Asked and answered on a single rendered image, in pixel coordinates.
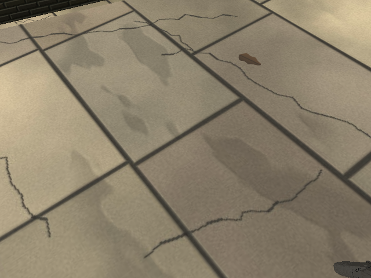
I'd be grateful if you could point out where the right robot hand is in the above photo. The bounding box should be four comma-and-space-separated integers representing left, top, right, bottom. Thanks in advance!
333, 261, 371, 278

